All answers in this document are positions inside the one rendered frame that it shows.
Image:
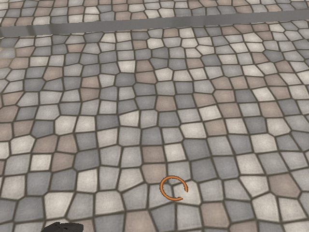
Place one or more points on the robot left hand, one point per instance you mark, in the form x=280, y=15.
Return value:
x=64, y=227

